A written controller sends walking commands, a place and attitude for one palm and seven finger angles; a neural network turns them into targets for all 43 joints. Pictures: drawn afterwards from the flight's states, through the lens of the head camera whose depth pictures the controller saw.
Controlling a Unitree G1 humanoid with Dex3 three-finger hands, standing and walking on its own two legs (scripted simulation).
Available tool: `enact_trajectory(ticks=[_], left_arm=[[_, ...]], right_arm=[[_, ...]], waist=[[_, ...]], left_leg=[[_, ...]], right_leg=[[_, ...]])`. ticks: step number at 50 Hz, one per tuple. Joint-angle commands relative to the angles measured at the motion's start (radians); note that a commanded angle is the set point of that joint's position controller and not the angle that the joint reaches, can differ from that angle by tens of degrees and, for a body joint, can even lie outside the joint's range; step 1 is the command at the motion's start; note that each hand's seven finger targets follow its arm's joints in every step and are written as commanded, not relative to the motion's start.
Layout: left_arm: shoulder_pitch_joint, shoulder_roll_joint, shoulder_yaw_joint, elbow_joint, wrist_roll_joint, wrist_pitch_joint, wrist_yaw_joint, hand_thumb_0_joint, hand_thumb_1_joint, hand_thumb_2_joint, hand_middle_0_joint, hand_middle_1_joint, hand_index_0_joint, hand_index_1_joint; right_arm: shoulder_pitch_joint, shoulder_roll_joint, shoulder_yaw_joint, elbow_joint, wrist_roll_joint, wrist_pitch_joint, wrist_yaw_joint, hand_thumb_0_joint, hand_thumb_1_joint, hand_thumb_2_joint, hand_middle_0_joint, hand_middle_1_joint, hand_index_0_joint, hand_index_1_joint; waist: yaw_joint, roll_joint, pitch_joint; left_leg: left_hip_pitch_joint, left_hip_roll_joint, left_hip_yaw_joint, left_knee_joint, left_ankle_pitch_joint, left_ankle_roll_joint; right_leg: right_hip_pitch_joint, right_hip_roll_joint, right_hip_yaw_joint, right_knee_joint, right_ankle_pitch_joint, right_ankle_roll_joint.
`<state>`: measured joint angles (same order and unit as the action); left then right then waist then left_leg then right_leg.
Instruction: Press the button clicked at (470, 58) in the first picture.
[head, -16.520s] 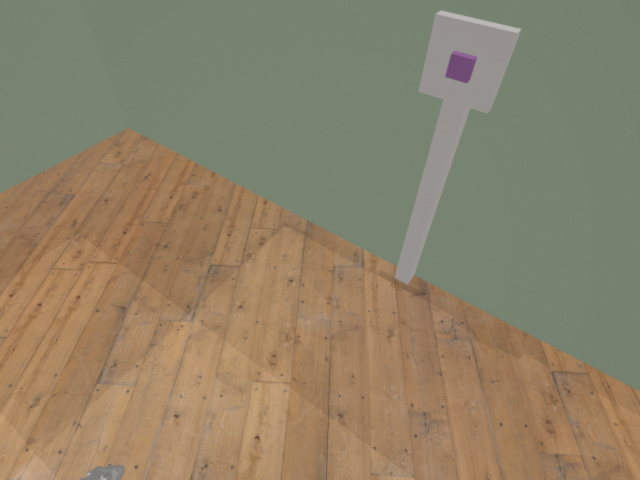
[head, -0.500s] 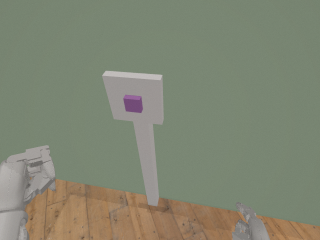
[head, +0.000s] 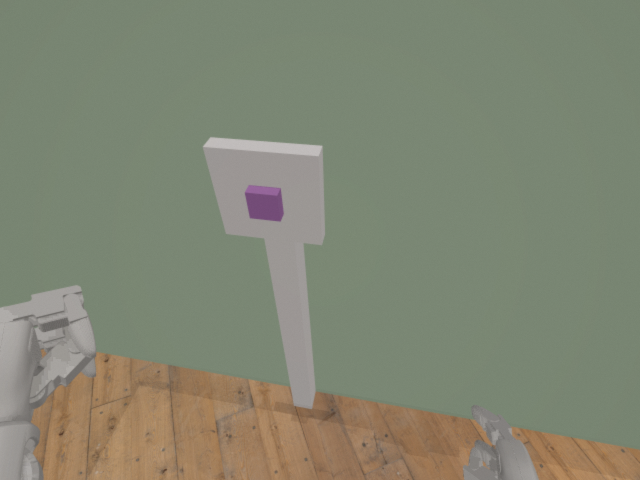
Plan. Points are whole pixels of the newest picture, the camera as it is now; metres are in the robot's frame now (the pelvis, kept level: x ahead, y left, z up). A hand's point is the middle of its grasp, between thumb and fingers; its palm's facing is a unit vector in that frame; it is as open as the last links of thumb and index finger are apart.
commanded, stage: step back with the hand held close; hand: left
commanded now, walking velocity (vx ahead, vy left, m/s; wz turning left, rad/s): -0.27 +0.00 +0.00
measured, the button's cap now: (265, 202) +0.50 +0.16 +0.09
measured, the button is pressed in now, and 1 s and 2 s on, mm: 0 0 0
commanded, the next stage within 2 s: stop stepping back and stand still in 1.18 s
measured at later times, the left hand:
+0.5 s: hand (45, 398) +0.14 +0.26 +0.15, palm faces +0.35 -0.81 -0.47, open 3.1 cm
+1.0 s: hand (12, 479) +0.08 +0.25 +0.15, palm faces +0.27 -0.84 -0.47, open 3.1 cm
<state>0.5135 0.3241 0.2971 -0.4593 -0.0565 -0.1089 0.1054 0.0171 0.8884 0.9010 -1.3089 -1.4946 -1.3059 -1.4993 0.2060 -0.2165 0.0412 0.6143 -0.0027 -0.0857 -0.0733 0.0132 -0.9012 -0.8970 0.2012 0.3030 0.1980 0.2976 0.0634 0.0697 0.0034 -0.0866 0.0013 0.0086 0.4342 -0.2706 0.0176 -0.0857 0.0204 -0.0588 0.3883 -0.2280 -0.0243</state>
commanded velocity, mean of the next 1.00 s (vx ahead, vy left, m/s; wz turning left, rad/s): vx -0.31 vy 0.00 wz -0.01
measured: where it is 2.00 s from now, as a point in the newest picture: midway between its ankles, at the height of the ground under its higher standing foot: outside the picture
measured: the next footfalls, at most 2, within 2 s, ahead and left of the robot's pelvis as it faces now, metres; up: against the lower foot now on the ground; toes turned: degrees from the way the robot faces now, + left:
right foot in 0.84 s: -0.12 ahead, -0.10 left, +0.00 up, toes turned +2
left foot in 1.28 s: -0.16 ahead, +0.14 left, +0.00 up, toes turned +2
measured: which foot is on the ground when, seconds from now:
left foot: down 0.00-1.00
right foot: down 0.00-0.68, up 0.70-0.82, down 0.84-1.00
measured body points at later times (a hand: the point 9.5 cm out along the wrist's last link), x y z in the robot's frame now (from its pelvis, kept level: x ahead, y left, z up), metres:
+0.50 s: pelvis -0.06 +0.02 -0.01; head -0.05 +0.03 +0.44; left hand +0.11 +0.30 +0.18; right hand +0.13 -0.22 -0.08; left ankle -0.02 +0.11 -0.74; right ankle +0.00 -0.10 -0.74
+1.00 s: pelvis -0.13 +0.02 -0.01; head -0.08 +0.04 +0.43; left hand +0.05 +0.29 +0.18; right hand +0.06 -0.20 -0.09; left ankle -0.02 +0.11 -0.74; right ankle -0.16 -0.10 -0.74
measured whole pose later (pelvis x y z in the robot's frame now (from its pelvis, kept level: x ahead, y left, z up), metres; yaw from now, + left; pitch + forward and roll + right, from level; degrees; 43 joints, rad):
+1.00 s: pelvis -0.13 +0.02 -0.01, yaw -1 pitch +4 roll -2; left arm 0.60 0.43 0.38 -0.63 -0.04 -0.27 0.12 0.02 0.89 0.90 -1.31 -1.49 -1.31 -1.50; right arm 0.12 -0.17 0.02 0.59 -0.02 -0.09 -0.05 0.01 -0.90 -0.90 0.20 0.30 0.20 0.30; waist 0.01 -0.02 0.04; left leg -0.49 0.00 0.03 0.48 -0.05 0.05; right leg -0.30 0.05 0.04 0.55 -0.31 0.00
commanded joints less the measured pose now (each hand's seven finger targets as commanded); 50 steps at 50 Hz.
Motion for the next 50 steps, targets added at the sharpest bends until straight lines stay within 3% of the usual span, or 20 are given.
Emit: enact_trajectory(ticks=[1,3,8,14,16,23,25,28,31,32,34,35,36,37,40,42,44,46,47,50], left_arm=[[0.000,0.147,0.122,-0.148,0.009,-0.097,0.015,0.000,0.900,0.900,-1.300,-1.500,-1.300,-1.500],[0.049,0.146,0.114,-0.190,0.008,-0.104,0.015,0.000,0.900,0.900,-1.300,-1.500,-1.300,-1.500],[0.110,0.203,0.174,-0.270,0.003,-0.113,0.031,0.000,0.900,0.900,-1.300,-1.500,-1.300,-1.500],[0.124,0.226,0.194,-0.311,0.002,-0.116,0.041,0.000,0.900,0.900,-1.300,-1.500,-1.300,-1.500],[0.128,0.214,0.183,-0.312,0.008,-0.119,0.043,0.000,0.900,0.900,-1.300,-1.500,-1.300,-1.500],[0.099,0.203,0.182,-0.301,0.028,-0.139,0.052,0.000,0.900,0.900,-1.300,-1.500,-1.300,-1.500],[0.078,0.204,0.178,-0.310,0.031,-0.149,0.056,0.000,0.900,0.900,-1.300,-1.500,-1.300,-1.500],[0.062,0.209,0.178,-0.314,0.035,-0.166,0.071,0.000,0.900,0.900,-1.300,-1.500,-1.300,-1.500],[0.060,0.213,0.179,-0.343,0.038,-0.183,0.085,0.000,0.900,0.900,-1.300,-1.500,-1.300,-1.500],[0.060,0.212,0.182,-0.355,0.040,-0.188,0.086,0.000,0.900,0.900,-1.300,-1.500,-1.300,-1.500],[0.049,0.211,0.198,-0.374,0.055,-0.197,0.083,0.000,0.900,0.900,-1.300,-1.500,-1.300,-1.500],[0.042,0.216,0.206,-0.377,0.066,-0.201,0.080,0.000,0.900,0.900,-1.300,-1.500,-1.300,-1.500],[0.047,0.220,0.209,-0.370,0.063,-0.201,0.077,0.000,0.900,0.900,-1.300,-1.500,-1.300,-1.500],[0.057,0.215,0.208,-0.360,0.062,-0.203,0.074,0.000,0.900,0.900,-1.300,-1.500,-1.300,-1.500],[0.100,0.193,0.189,-0.322,0.047,-0.219,0.056,0.000,0.900,0.900,-1.300,-1.500,-1.300,-1.500],[0.093,0.197,0.183,-0.323,0.036,-0.233,0.042,0.000,0.900,0.900,-1.300,-1.500,-1.300,-1.500],[0.081,0.217,0.187,-0.362,0.028,-0.246,0.036,0.000,0.900,0.900,-1.300,-1.500,-1.300,-1.500],[0.118,0.229,0.195,-0.392,0.011,-0.240,0.036,0.000,0.900,0.900,-1.300,-1.500,-1.300,-1.500],[0.136,0.232,0.196,-0.408,0.005,-0.230,0.033,0.000,0.900,0.900,-1.300,-1.500,-1.300,-1.500],[0.216,0.252,0.239,-0.411,-0.018,-0.203,0.033,0.000,0.900,0.900,-1.300,-1.500,-1.300,-1.500]], right_arm=[[-0.115,-0.118,-0.061,-0.171,-0.005,-0.008,0.001,0.000,-0.900,-0.900,0.200,0.300,0.200,0.300],[-0.118,-0.125,-0.070,-0.180,-0.004,0.009,0.005,0.000,-0.900,-0.900,0.200,0.300,0.200,0.300],[-0.120,-0.127,-0.089,-0.215,0.006,0.043,-0.003,0.000,-0.900,-0.900,0.200,0.300,0.200,0.300],[-0.124,-0.131,-0.096,-0.237,0.012,0.056,-0.015,0.000,-0.900,-0.900,0.200,0.300,0.200,0.300],[-0.116,-0.133,-0.096,-0.239,0.011,0.051,-0.015,0.000,-0.900,-0.900,0.200,0.300,0.200,0.300],[-0.098,-0.140,-0.097,-0.245,0.010,0.027,-0.013,0.000,-0.900,-0.900,0.200,0.300,0.200,0.300],[-0.092,-0.137,-0.094,-0.244,0.010,0.019,-0.014,0.000,-0.900,-0.900,0.200,0.300,0.200,0.300],[-0.073,-0.138,-0.093,-0.230,0.007,0.006,-0.015,0.000,-0.900,-0.900,0.200,0.300,0.200,0.300],[-0.070,-0.139,-0.087,-0.221,0.002,-0.007,-0.022,0.000,-0.900,-0.900,0.200,0.300,0.200,0.300],[-0.074,-0.144,-0.086,-0.222,0.001,-0.015,-0.024,0.000,-0.900,-0.900,0.200,0.300,0.200,0.300],[-0.094,-0.155,-0.084,-0.231,-0.003,-0.033,-0.030,0.000,-0.900,-0.900,0.200,0.300,0.200,0.300],[-0.088,-0.140,-0.086,-0.229,-0.009,-0.038,-0.031,0.000,-0.900,-0.900,0.200,0.300,0.200,0.300],[-0.082,-0.127,-0.088,-0.225,-0.012,-0.044,-0.028,0.000,-0.900,-0.900,0.200,0.300,0.200,0.300],[-0.083,-0.127,-0.092,-0.222,-0.014,-0.051,-0.025,0.000,-0.900,-0.900,0.200,0.300,0.200,0.300],[-0.082,-0.131,-0.090,-0.200,-0.019,-0.070,-0.013,0.000,-0.900,-0.900,0.200,0.300,0.200,0.300],[-0.084,-0.139,-0.089,-0.174,-0.023,-0.073,-0.005,0.000,-0.900,-0.900,0.200,0.300,0.200,0.300],[-0.084,-0.135,-0.090,-0.146,-0.026,-0.075,0.000,0.000,-0.900,-0.900,0.200,0.300,0.200,0.300],[-0.075,-0.122,-0.094,-0.148,-0.017,-0.068,0.007,0.000,-0.900,-0.900,0.200,0.300,0.200,0.300],[-0.078,-0.122,-0.098,-0.159,-0.010,-0.064,0.014,0.000,-0.900,-0.900,0.200,0.300,0.200,0.300],[-0.124,-0.123,-0.096,-0.196,-0.007,-0.047,0.021,0.000,-0.900,-0.900,0.200,0.300,0.200,0.300]], waist=[[-0.051,-0.095,0.006],[-0.056,-0.045,-0.064],[-0.054,-0.053,-0.194],[-0.055,-0.015,-0.179],[-0.056,0.009,-0.155],[-0.067,-0.046,-0.077],[-0.073,-0.066,-0.053],[-0.079,-0.095,-0.049],[-0.083,-0.043,-0.063],[-0.082,-0.001,-0.063],[-0.071,0.173,-0.065],[-0.063,0.182,-0.064],[-0.061,0.133,-0.078],[-0.060,0.083,-0.076],[-0.065,0.044,-0.054],[-0.067,0.061,-0.073],[-0.059,0.080,-0.193],[-0.052,0.066,-0.366],[-0.053,0.055,-0.405],[-0.039,0.098,-0.323]], left_leg=[[-0.090,0.024,-0.055,0.011,0.136,0.026],[-0.090,0.033,-0.051,0.010,0.199,0.025],[-0.114,0.061,-0.063,0.012,0.430,0.017],[-0.172,0.081,-0.088,-0.001,0.413,0.022],[-0.227,0.097,-0.103,-0.022,0.349,0.030],[-0.449,0.094,-0.126,-0.046,-0.095,0.059],[-0.443,0.075,-0.122,-0.012,-0.201,0.057],[-0.357,0.051,-0.114,0.083,-0.224,0.041],[-0.323,0.075,-0.149,0.051,-0.221,0.043],[-0.373,0.107,-0.185,-0.021,-0.253,0.054],[-0.629,0.230,-0.335,-0.273,-0.427,0.102],[-0.654,0.262,-0.369,-0.293,-0.406,0.114],[-0.600,0.262,-0.354,-0.255,-0.306,0.119],[-0.580,0.256,-0.328,-0.217,-0.238,0.125],[-0.510,0.211,-0.280,-0.154,-0.084,0.103],[-0.425,0.184,-0.249,-0.133,0.037,0.082],[-0.215,0.171,-0.205,-0.076,0.381,0.058],[0.024,0.179,-0.162,0.001,0.713,0.058],[0.068,0.188,-0.149,0.010,0.730,0.061],[-0.157,0.207,-0.157,-0.060,0.368,0.072]], right_leg=[[-0.141,-0.129,0.156,-0.153,0.077,-0.009],[-0.107,-0.129,0.138,-0.106,0.169,-0.004],[-0.008,-0.105,0.087,0.027,0.407,0.013],[-0.046,-0.089,0.082,0.079,0.351,0.021],[-0.045,-0.080,0.086,0.102,0.293,0.023],[-0.061,-0.091,0.155,0.092,0.057,0.012],[-0.134,-0.113,0.190,0.032,-0.066,0.000],[-0.280,-0.147,0.212,-0.043,-0.230,-0.020],[-0.318,-0.130,0.172,-0.006,-0.235,-0.015],[-0.267,-0.096,0.141,0.050,-0.206,0.000],[-0.010,0.012,0.071,0.337,-0.075,0.039],[0.008,0.026,0.074,0.428,-0.040,0.042],[-0.023,0.019,0.090,0.437,-0.061,0.036],[-0.030,0.020,0.099,0.412,-0.089,0.034],[-0.045,0.020,0.098,0.236,-0.051,0.027],[-0.065,0.019,0.097,0.154,0.031,0.024],[-0.110,0.012,0.095,0.133,0.120,0.025],[-0.153,0.008,0.092,0.154,0.145,0.038],[-0.168,0.015,0.086,0.171,0.073,0.046],[-0.110,0.009,0.083,0.163,-0.057,0.032]])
